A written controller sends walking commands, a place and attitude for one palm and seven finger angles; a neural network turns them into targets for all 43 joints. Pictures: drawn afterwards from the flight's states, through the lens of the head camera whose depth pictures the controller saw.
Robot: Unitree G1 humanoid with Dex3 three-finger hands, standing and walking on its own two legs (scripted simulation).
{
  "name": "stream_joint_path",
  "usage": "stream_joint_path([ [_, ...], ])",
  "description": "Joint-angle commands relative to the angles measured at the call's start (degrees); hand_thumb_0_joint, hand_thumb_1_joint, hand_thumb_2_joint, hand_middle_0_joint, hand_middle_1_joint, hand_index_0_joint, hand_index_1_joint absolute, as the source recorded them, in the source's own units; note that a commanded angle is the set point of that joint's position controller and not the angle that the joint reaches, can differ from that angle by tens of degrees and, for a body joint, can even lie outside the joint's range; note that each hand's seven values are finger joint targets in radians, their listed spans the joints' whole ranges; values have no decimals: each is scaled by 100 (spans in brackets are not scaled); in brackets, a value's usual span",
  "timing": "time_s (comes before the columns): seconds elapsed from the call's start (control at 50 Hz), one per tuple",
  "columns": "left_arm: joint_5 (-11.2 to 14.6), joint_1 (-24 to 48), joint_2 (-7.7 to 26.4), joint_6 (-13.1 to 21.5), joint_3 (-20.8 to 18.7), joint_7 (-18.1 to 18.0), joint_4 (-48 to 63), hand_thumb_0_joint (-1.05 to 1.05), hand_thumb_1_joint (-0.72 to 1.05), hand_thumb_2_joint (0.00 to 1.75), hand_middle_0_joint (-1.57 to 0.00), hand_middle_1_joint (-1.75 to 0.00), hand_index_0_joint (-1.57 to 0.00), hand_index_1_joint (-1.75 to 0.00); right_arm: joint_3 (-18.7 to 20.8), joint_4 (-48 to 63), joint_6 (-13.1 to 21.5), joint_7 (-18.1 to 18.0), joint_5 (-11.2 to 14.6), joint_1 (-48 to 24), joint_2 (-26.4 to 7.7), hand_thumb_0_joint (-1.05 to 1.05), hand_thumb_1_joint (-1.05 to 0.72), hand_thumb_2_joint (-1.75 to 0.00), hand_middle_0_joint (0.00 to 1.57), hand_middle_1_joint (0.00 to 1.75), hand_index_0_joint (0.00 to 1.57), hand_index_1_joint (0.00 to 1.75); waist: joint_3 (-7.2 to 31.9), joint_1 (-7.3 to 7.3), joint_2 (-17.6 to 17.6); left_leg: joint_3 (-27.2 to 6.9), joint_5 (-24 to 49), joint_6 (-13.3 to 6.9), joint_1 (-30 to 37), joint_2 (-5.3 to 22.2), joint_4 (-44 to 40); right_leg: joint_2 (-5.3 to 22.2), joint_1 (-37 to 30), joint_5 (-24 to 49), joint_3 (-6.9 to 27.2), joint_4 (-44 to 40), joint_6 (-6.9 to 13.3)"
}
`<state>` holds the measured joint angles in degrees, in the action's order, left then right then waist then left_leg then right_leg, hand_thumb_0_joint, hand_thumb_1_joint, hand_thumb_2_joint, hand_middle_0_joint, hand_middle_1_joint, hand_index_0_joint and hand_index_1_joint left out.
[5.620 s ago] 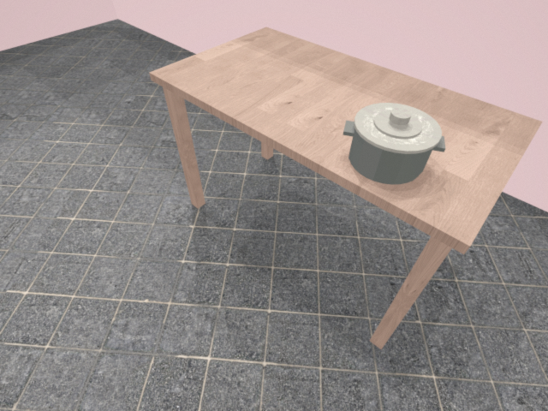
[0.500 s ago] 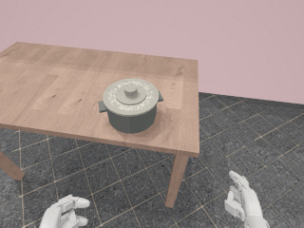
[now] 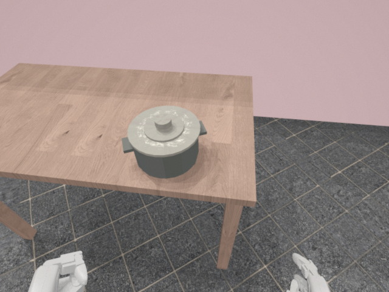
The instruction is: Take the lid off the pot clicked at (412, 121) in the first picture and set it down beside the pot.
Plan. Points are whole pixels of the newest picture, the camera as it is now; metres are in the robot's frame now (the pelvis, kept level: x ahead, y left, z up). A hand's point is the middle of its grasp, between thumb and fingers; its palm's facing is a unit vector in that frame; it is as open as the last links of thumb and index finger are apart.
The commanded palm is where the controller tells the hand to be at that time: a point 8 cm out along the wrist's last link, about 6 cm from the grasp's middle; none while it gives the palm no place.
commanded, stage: raise the hand higher, near the body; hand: left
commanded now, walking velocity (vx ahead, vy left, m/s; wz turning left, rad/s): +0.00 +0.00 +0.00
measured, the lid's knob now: (163, 121) +0.52 +0.14 +0.06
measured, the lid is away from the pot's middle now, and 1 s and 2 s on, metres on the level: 0.00 0.00 0.00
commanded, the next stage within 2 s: reach forward and open the fingers in 0.54 s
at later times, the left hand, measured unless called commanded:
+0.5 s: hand (68, 250) +0.16 +0.24 +0.07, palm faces +0.31 -0.86 -0.40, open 3.1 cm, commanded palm +0.12 +0.27 +0.11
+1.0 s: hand (49, 240) +0.17 +0.27 +0.08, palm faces -0.22 -0.10 -0.97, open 3.1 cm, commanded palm +0.17 +0.27 +0.15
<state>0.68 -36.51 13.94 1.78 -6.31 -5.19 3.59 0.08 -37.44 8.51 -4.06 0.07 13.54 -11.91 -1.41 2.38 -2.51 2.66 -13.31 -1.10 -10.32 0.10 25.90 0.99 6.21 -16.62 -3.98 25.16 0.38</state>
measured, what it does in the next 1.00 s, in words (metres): stands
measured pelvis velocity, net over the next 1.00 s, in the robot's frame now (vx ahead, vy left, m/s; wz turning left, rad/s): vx -0.01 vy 0.00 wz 0.01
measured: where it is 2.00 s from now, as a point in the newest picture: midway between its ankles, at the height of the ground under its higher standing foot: outside the picture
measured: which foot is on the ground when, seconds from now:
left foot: down 0.00-1.00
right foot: down 0.00-1.00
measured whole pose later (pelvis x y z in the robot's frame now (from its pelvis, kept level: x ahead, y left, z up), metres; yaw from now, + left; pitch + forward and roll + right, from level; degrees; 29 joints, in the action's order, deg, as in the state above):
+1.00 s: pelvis -0.01 +0.00 +0.00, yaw +1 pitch -1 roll +0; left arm -43.3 -23.3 34.9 -4.6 -3.7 7.3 15.6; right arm 0.2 -33.4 -5.4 -1.9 1.3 6.1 -16.8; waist 1.0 3.8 -8.1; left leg 2.3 -12.1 -1.6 -13.7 -0.2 26.2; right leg 1.3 9.4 -15.7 -4.4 25.6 0.1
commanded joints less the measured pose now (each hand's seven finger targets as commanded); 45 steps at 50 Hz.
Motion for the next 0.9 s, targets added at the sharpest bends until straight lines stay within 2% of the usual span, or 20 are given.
stream_joint_path([
  [0.0,36,-405,770,385,-615,-60,1386,0,90,90,-130,-150,-130,-150,208,1074,353,-28,35,-881,-574,0,-90,-90,20,30,20,30,321,119,246,-164,1245,-102,548,59,-318,-18,378,1238,25,-464,21],
  [0.02,29,-374,721,383,-567,-48,1378,0,90,90,-130,-150,-130,-150,207,1075,342,-23,24,-890,-563,0,-90,-90,20,30,20,30,264,98,324,-154,1284,-110,527,49,-305,-12,396,1316,17,-455,9],
  [0.1,28,-238,797,448,-602,-39,1968,0,90,90,-130,-150,-130,-150,183,1154,340,3,13,-859,-550,0,-90,-90,20,30,20,30,300,98,-109,-169,1417,-88,683,56,-335,-10,360,1344,26,-481,23],
  [0.12,31,-324,805,429,-646,-49,1907,0,90,90,-130,-150,-130,-150,188,1147,323,4,8,-837,-539,0,-90,-90,20,30,20,30,308,107,89,-180,1494,-91,683,67,-335,-24,342,1413,-1,-471,17],
  [0.18,51,-170,812,440,-669,-23,2097,0,90,90,-130,-150,-130,-150,176,1213,261,14,8,-860,-550,0,-90,-90,20,30,20,30,261,80,152,-160,1522,-94,703,59,-329,-28,340,1504,15,-518,6],
  [0.22,56,-116,853,464,-707,-30,2325,0,90,90,-130,-150,-130,-150,158,1232,255,13,-9,-840,-546,0,-90,-90,20,30,20,30,370,99,-66,-166,1643,-89,808,57,-322,-22,286,1566,26,-505,10],
  [0.28,80,-91,875,437,-780,-19,2299,0,90,90,-130,-150,-130,-150,148,1244,183,29,-8,-851,-544,0,-90,-90,20,30,20,30,319,90,172,-176,1633,-89,787,69,-327,-32,282,1607,17,-540,3],
  [0.34,91,171,962,462,-845,-39,2517,0,90,90,-130,-150,-130,-150,121,1259,166,19,-22,-855,-554,0,-90,-90,20,30,20,30,306,98,-33,-192,1584,-78,833,66,-358,-29,283,1533,40,-571,8],
  [0.4,114,127,961,481,-925,-41,2509,0,90,90,-130,-150,-130,-150,105,1258,150,21,-30,-917,-519,0,-90,-90,20,30,20,30,278,116,167,-198,1529,-82,823,69,-364,-39,267,1507,17,-600,6],
  [0.54,151,413,1099,566,-1091,-71,2891,0,90,90,-130,-150,-130,-150,94,1266,136,26,-26,-918,-552,0,-90,-90,20,30,20,30,435,136,-33,-228,1571,-64,899,71,-388,-26,158,1510,49,-607,11],
  [0.6,175,525,1114,595,-1137,-68,2849,0,90,90,-130,-150,-130,-150,95,1239,130,26,-18,-974,-547,0,-90,-90,20,30,20,30,276,126,177,-213,1414,-74,857,86,-393,-28,237,1406,59,-679,2],
  [0.62,178,590,1165,626,-1177,-78,3001,0,90,90,-130,-150,-130,-150,104,1254,136,25,-17,-953,-567,0,-90,-90,20,30,20,30,369,135,55,-214,1445,-71,895,88,-394,-21,195,1427,76,-662,5],
  [0.64,-2306,879,2225,210,-722,-248,3356,0,88,89,-128,-149,-128,-149,18,1299,-164,112,-115,-1053,-970,0,-90,-90,20,30,20,30,388,109,-422,-104,1735,-106,245,16,-181,-129,688,1517,83,-212,23],
  [0.66,-2366,836,1768,-101,-654,-370,3563,0,86,89,-125,-147,-125,-147,36,1504,-330,193,-45,-1168,-742,0,-90,-90,20,30,20,30,311,129,-612,-121,1858,-58,116,48,-196,-118,644,1453,-69,-142,101],
  [0.68,-3030,500,1880,-319,-640,-437,3259,0,83,89,-123,-146,-123,-146,89,1468,-469,240,-51,-1140,-764,0,-90,-90,20,30,20,30,420,270,-513,-109,1786,-26,49,78,-194,-145,646,1209,-4,-83,149],
  [0.72,-3853,170,2248,-669,-755,-392,2933,0,77,91,-120,-140,-120,-140,125,1482,-850,307,-31,-1351,-877,0,-90,-90,20,30,20,30,684,366,-160,-51,1529,-34,-74,49,-154,-182,558,1165,157,-76,188],
  [0.76,-4392,815,2642,-858,-783,-232,2979,0,71,94,-119,-131,-119,-131,101,1574,-1059,320,38,-1682,-893,0,-90,-90,20,30,20,30,809,295,-175,-57,1201,-62,-66,16,-138,-188,520,1028,333,-155,179],
  [0.8,-4706,1191,2921,-892,-774,9,2592,0,65,98,-119,-118,-119,-118,105,1456,-1135,281,50,-1638,-885,0,-90,-90,20,30,20,30,971,252,68,-122,1016,-123,11,-17,-132,-108,505,831,300,-237,102],
  [0.84,-4715,1356,3059,-820,-666,397,2358,0,58,102,-117,-111,-117,-111,128,1412,-1160,261,109,-1625,-926,0,-90,-90,20,30,20,30,1050,211,105,-170,1103,-186,141,-52,-135,-60,435,1097,278,-306,26],
  [0.88,-4520,1748,3007,-678,-421,805,2589,0,52,106,-115,-104,-115,-104,140,1523,-1100,245,169,-1678,-904,0,-90,-90,20,30,20,30,1179,92,25,-209,1242,-227,273,-97,-109,-23,331,1367,257,-315,-27],
])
